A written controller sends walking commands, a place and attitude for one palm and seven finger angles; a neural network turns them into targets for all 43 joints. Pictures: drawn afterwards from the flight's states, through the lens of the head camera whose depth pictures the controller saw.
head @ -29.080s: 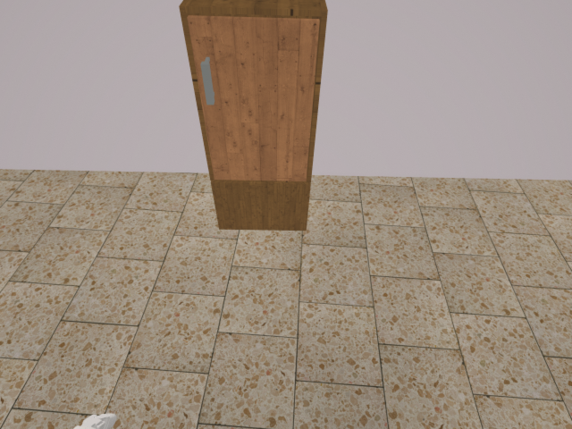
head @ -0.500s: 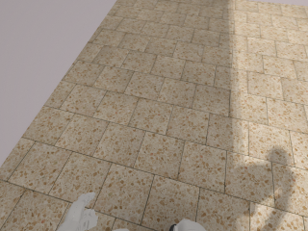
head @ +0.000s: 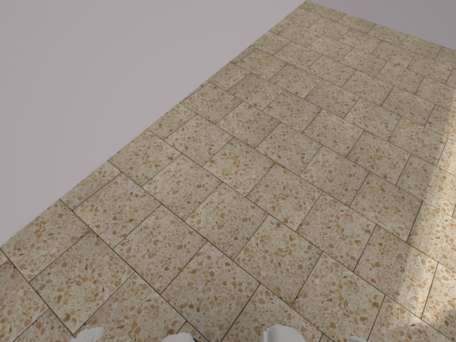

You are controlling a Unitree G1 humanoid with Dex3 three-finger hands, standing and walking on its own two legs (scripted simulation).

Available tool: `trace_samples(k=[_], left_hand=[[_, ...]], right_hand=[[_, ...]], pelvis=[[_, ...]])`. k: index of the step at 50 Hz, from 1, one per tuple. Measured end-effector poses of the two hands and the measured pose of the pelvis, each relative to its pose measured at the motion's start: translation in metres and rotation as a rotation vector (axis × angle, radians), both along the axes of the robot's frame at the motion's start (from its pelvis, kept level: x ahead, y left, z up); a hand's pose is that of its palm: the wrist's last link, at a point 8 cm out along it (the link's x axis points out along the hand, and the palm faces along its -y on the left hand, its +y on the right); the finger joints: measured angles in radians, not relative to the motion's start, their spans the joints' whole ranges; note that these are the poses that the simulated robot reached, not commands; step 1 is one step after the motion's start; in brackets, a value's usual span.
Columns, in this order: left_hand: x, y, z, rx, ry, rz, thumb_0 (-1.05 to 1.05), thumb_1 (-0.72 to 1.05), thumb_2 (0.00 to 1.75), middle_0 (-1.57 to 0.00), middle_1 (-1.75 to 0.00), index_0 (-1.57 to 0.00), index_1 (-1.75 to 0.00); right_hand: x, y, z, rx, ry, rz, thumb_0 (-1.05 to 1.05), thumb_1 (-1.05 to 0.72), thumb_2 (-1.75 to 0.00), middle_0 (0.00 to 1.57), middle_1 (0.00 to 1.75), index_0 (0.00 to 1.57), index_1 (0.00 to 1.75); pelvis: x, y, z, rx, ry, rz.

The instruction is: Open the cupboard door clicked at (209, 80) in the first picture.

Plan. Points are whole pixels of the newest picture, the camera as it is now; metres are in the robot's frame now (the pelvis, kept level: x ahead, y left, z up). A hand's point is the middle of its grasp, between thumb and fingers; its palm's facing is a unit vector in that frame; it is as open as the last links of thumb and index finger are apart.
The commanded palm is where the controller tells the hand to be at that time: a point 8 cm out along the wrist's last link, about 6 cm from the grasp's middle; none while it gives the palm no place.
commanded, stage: turn to face it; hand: left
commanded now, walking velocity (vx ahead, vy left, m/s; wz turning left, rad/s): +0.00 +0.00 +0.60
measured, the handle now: out of the picture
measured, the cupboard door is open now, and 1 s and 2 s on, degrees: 50 50 50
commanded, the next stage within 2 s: none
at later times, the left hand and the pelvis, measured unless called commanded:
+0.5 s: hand out of the picture +0.00 +0.13 -0.15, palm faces +0.34 -0.90 -0.26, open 7.3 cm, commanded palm none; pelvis +0.02 -0.07 +0.01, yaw +20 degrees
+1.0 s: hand out of the picture +0.02 +0.15 -0.14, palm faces +0.56 -0.77 -0.32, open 7.4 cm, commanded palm none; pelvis +0.04 -0.10 +0.00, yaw +36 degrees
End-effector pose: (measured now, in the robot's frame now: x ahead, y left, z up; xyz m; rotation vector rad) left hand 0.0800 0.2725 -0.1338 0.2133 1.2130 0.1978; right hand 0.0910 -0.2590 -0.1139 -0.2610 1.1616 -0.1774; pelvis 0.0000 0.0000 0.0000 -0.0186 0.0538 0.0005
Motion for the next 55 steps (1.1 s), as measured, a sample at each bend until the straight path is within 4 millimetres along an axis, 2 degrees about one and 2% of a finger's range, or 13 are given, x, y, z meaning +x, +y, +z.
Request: trace_samples(k=[5, 11, 15, 19, 23, 26, 30, 33, 39, 45, 50, 52, 55], left_hand=[[-0.014, -0.01, 0.015, 0.042, 0.014, 0.05, 0.01, 0.91, 0.9, -0.19, -0.3, -0.2, -0.3], [-0.029, -0.046, 0.021, 0.077, -0.018, 0.102, 0.01, 0.91, 0.9, -0.2, -0.3, -0.2, -0.3], [-0.049, -0.073, 0.028, 0.052, 0.004, 0.162, 0.01, 0.91, 0.9, -0.2, -0.3, -0.2, -0.3], [-0.066, -0.097, 0.025, 0.008, 0.025, 0.218, 0.01, 0.91, 0.9, -0.2, -0.3, -0.2, -0.3], [-0.088, -0.104, 0.018, -0.011, 0.037, 0.297, 0.01, 0.92, 0.9, -0.2, -0.3, -0.21, -0.3], [-0.108, -0.104, 0.009, -0.027, 0.053, 0.355, 0.01, 0.92, 0.9, -0.2, -0.3, -0.21, -0.3], [-0.138, -0.096, -0.012, -0.05, 0.079, 0.434, 0.01, 0.91, 0.9, -0.2, -0.3, -0.21, -0.3], [-0.15, -0.086, -0.02, -0.051, 0.104, 0.48, 0.01, 0.91, 0.9, -0.2, -0.3, -0.21, -0.3], [-0.136, -0.072, 0.0, -0.018, 0.027, 0.522, 0.01, 0.91, 0.9, -0.2, -0.3, -0.2, -0.3], [-0.114, -0.074, 0.018, 0.034, -0.043, 0.537, 0.01, 0.91, 0.9, -0.2, -0.3, -0.2, -0.3], [-0.097, -0.093, 0.024, 0.086, -0.088, 0.556, 0.01, 0.91, 0.9, -0.2, -0.3, -0.2, -0.3], [-0.097, -0.107, 0.028, 0.097, -0.089, 0.57, 0.0, 0.91, 0.9, -0.2, -0.3, -0.2, -0.3], [-0.104, -0.131, 0.034, 0.086, -0.069, 0.618, 0.0, 0.91, 0.9, -0.2, -0.3, -0.2, -0.3]], right_hand=[[0.004, -0.004, -0.014, 0.061, 0.047, 0.038, 0.0, -0.9, -0.9, 0.2, 0.3, 0.2, 0.3], [0.014, -0.03, -0.039, 0.11, 0.103, 0.071, 0.0, -0.9, -0.9, 0.2, 0.3, 0.2, 0.3], [0.031, -0.042, -0.032, 0.108, 0.126, 0.116, 0.01, -0.91, -0.9, 0.2, 0.3, 0.2, 0.3], [0.053, -0.046, -0.022, 0.098, 0.121, 0.168, 0.01, -0.91, -0.9, 0.2, 0.3, 0.19, 0.3], [0.083, -0.037, -0.017, 0.078, 0.106, 0.251, 0.01, -0.91, -0.9, 0.2, 0.3, 0.19, 0.3], [0.108, -0.021, -0.014, 0.064, 0.076, 0.324, 0.01, -0.91, -0.9, 0.2, 0.3, 0.19, 0.3], [0.141, 0.009, -0.013, 0.046, -0.006, 0.423, 0.01, -0.91, -0.9, 0.2, 0.3, 0.19, 0.3], [0.151, 0.024, -0.009, 0.038, -0.049, 0.479, 0.0, -0.91, -0.9, 0.2, 0.3, 0.19, 0.3], [0.141, 0.027, -0.004, 0.026, -0.005, 0.527, 0.0, -0.91, -0.9, 0.2, 0.3, 0.2, 0.3], [0.133, 0.011, -0.013, 0.05, 0.067, 0.543, 0.0, -0.9, -0.9, 0.2, 0.3, 0.2, 0.3], [0.141, -0.015, -0.035, 0.07, 0.128, 0.55, 0.0, -0.9, -0.9, 0.2, 0.3, 0.2, 0.3], [0.148, -0.023, -0.04, 0.069, 0.151, 0.556, 0.0, -0.9, -0.9, 0.2, 0.3, 0.2, 0.3], [0.161, -0.029, -0.037, 0.06, 0.175, 0.588, 0.01, -0.91, -0.9, 0.2, 0.3, 0.2, 0.3]], pelvis=[[0.004, -0.018, 0.003, 0.01, 0.003, 0.053], [0.006, -0.05, -0.005, 0.041, -0.008, 0.132], [0.011, -0.061, 0.005, 0.067, -0.02, 0.192], [0.015, -0.07, 0.011, 0.084, -0.022, 0.249], [0.018, -0.073, 0.01, 0.083, -0.027, 0.309], [0.018, -0.071, 0.005, 0.074, -0.03, 0.353], [0.017, -0.061, -0.008, 0.052, -0.032, 0.41], [0.013, -0.059, -0.013, 0.057, -0.033, 0.451], [0.013, -0.063, 0.001, 0.032, -0.026, 0.511], [0.024, -0.079, 0.004, 0.028, -0.013, 0.566], [0.04, -0.103, -0.005, 0.044, 0.002, 0.625], [0.044, -0.111, -0.005, 0.05, -0.007, 0.652], [0.051, -0.117, 0.003, 0.073, -0.01, 0.697]])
